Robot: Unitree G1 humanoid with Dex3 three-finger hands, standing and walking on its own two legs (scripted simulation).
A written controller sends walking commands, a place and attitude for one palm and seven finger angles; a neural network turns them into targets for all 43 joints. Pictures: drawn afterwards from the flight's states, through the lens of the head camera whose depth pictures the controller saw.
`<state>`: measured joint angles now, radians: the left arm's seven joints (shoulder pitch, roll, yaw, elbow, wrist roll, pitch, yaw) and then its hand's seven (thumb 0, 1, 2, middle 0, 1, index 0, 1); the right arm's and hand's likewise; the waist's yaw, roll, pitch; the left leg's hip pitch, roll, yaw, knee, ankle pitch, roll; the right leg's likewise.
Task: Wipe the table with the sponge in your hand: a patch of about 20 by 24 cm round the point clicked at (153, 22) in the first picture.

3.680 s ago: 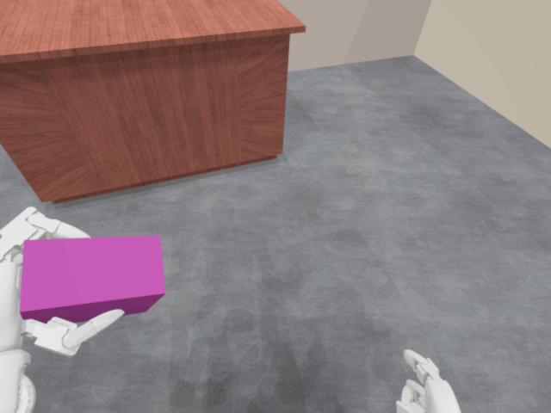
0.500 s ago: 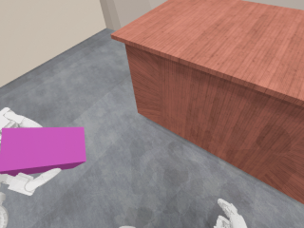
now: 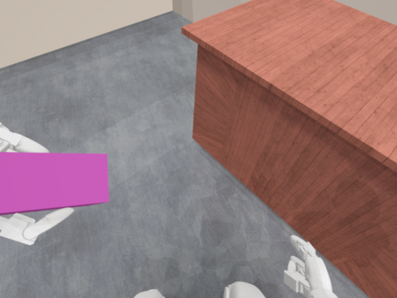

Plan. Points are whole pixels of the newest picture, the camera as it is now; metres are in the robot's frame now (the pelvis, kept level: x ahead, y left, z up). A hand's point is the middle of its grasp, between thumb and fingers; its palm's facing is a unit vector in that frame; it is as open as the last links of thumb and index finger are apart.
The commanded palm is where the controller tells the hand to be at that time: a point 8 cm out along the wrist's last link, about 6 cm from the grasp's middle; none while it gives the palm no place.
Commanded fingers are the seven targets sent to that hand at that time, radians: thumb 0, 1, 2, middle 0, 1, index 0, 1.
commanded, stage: walk to a spot facing it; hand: left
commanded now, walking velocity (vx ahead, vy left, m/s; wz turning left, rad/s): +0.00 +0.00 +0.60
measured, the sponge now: (66, 183) +0.25 +0.20 +0.16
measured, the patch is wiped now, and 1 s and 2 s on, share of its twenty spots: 0.00 0.00 0.00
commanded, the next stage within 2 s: turn to face it in 1.96 s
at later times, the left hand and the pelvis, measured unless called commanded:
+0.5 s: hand out of the picture +0.09 +0.18 +0.18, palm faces +0.61 -0.68 -0.42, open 10.5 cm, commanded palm +0.01 +0.22 +0.19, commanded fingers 0.00 0.10 1.30 -1.20 -1.60 -1.20 -1.60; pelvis -0.05 -0.10 +0.02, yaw +19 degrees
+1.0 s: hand out of the picture -0.07 +0.20 +0.20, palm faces +0.82 -0.44 -0.36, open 10.6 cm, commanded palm -0.13 +0.21 +0.19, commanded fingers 0.00 0.10 1.30 -1.20 -1.60 -1.20 -1.60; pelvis -0.11 -0.11 +0.02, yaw +35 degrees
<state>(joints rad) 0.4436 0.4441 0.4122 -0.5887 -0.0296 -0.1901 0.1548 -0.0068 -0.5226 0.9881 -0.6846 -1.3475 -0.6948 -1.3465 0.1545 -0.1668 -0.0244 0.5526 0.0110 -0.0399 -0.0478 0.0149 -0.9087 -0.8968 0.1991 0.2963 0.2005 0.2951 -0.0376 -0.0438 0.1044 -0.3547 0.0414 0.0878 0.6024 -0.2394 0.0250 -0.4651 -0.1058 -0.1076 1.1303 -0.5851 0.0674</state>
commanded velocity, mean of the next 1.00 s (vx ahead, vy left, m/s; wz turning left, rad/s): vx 0.15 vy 0.00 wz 0.52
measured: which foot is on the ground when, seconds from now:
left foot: down 0.00-0.28, up 0.30-0.72, down 0.74-1.00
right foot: up 0.00-0.24, down 0.26-0.74, up 0.76-1.00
